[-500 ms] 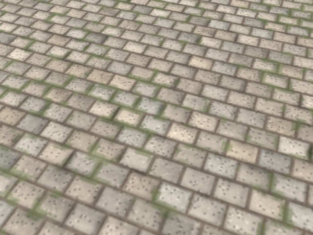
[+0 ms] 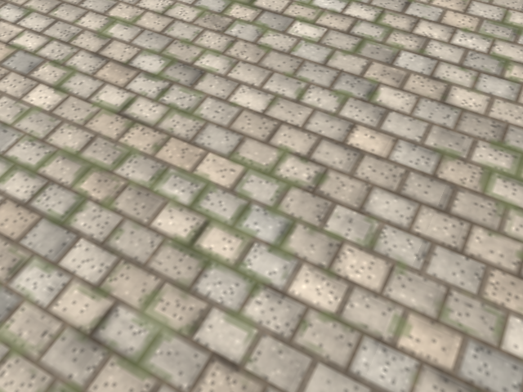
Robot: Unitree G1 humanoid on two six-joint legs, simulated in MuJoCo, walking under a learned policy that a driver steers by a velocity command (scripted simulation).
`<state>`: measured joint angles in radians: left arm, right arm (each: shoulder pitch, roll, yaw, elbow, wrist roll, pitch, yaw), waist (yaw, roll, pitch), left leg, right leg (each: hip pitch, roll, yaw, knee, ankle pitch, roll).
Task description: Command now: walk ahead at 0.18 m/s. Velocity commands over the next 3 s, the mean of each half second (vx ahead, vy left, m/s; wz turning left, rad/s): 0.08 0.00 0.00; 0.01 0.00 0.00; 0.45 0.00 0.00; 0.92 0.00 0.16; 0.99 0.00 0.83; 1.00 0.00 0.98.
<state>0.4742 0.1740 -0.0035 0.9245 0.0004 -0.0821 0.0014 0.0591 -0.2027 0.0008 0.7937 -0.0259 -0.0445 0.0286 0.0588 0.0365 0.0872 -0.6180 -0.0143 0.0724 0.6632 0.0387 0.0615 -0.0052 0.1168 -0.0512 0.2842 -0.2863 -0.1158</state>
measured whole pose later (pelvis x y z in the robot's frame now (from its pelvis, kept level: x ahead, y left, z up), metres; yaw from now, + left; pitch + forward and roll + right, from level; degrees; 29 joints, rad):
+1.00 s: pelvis +0.13 -0.05 +0.00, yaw +1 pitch -1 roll +0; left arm 0.33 0.13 -0.01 1.12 0.01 -0.02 0.04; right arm 0.29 -0.13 0.01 1.14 -0.01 -0.01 -0.03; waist -0.01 0.00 0.02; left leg -0.23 -0.03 0.01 0.41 -0.15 0.03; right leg -0.11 0.05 -0.01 0.41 -0.27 -0.05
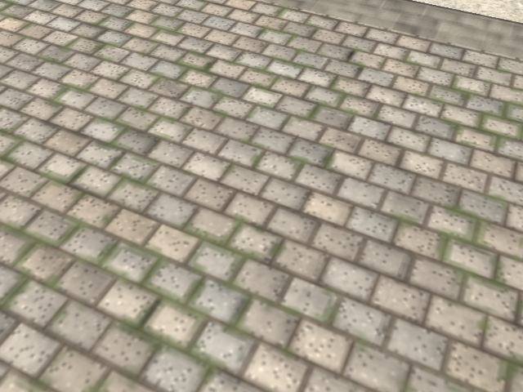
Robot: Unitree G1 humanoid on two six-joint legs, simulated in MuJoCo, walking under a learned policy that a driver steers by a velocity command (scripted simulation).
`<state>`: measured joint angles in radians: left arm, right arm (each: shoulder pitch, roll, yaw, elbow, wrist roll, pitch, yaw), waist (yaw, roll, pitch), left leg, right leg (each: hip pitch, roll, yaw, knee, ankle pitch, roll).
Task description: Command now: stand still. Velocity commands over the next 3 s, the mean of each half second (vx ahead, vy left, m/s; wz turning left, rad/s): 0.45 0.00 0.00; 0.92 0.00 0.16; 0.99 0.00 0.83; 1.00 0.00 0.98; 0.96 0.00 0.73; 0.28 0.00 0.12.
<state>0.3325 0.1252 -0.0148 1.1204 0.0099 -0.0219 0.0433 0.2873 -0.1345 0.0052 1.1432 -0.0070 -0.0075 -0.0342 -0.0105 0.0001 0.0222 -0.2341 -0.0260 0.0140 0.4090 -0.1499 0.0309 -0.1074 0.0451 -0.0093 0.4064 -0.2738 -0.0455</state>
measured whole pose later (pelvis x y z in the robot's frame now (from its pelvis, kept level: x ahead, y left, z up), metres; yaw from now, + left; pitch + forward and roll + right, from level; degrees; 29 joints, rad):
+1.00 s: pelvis +0.54 +0.06 -0.02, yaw +7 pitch +2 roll -1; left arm 0.08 0.22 0.06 0.85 0.05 -0.09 -0.02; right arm 0.42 -0.20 -0.04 1.02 0.01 -0.10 0.00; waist -0.04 0.01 0.06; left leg -0.18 0.01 -0.05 1.20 -0.29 0.14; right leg -0.46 0.01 -0.15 0.61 -0.18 -0.08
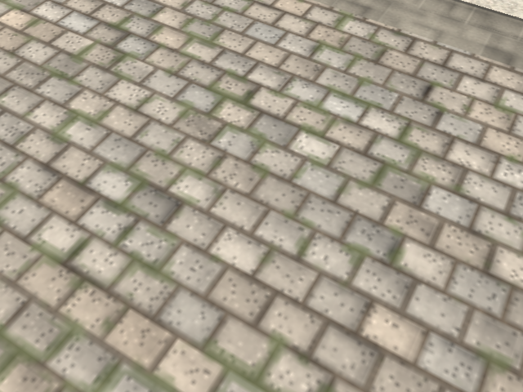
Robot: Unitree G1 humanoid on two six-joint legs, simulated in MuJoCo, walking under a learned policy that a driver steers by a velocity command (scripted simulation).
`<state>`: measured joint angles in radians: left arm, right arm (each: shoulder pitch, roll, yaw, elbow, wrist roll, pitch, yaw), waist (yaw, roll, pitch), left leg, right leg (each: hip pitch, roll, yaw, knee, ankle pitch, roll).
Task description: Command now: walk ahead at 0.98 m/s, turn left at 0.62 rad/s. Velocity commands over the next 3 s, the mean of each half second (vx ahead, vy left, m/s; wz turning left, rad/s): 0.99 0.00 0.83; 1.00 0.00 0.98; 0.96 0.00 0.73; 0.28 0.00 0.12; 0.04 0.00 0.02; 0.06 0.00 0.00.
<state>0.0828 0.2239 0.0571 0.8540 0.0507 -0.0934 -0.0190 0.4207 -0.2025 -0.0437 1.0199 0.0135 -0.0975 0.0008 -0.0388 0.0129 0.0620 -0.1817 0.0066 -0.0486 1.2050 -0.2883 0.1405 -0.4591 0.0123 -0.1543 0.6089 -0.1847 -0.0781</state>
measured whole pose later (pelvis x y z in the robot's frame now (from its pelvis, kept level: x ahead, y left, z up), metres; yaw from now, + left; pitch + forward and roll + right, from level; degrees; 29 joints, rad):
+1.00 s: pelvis +0.89 +0.25 +0.02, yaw +53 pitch +2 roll -3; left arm 0.32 0.32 0.07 0.79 0.04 -0.09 0.00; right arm 0.16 -0.37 -0.07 0.70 -0.03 -0.01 0.05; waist 0.02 0.06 0.02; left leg -0.60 0.02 -0.01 1.32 -0.26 0.11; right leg -0.20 -0.01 -0.15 0.45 -0.27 0.02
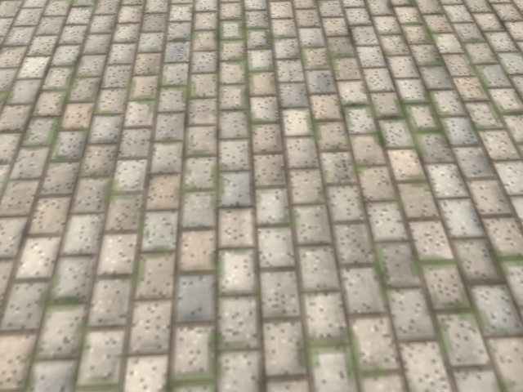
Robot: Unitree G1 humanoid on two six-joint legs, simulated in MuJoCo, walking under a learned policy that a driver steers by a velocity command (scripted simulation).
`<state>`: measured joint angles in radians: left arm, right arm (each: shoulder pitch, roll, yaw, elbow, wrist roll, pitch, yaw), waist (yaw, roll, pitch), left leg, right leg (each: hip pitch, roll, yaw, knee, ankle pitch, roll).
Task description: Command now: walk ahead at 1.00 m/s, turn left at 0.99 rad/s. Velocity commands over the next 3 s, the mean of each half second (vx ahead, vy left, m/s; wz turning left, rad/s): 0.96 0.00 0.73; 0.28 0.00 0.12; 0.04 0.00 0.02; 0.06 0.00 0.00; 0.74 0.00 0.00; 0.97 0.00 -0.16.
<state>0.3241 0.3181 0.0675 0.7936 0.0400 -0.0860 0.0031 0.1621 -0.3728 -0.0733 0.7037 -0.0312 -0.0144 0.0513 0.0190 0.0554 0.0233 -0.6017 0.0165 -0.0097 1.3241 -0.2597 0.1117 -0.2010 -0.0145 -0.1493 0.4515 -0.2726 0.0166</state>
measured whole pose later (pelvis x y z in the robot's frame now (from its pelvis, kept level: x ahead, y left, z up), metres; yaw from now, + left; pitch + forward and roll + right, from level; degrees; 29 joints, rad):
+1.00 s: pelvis +0.69 +0.11 +0.00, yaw +24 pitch +0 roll +0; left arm 0.29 0.22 -0.01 0.87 0.03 -0.04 -0.02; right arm 0.16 -0.23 0.00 0.87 -0.02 0.03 0.00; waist 0.03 0.02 0.06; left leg -0.40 0.00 -0.07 0.75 -0.33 0.00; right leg -0.32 0.04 -0.08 0.41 -0.08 -0.08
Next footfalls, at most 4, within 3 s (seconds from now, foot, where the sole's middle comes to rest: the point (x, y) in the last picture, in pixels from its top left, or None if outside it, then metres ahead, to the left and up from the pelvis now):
0.28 left None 0.42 0.08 -0.77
0.68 right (249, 264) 0.84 0.09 -0.77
1.06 left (186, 306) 0.70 0.26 -0.77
2.20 right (253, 244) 0.91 0.08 -0.77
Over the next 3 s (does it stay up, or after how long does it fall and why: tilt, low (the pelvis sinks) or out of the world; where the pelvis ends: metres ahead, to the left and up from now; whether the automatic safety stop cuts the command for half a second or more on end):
stays up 1.39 0.41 -0.01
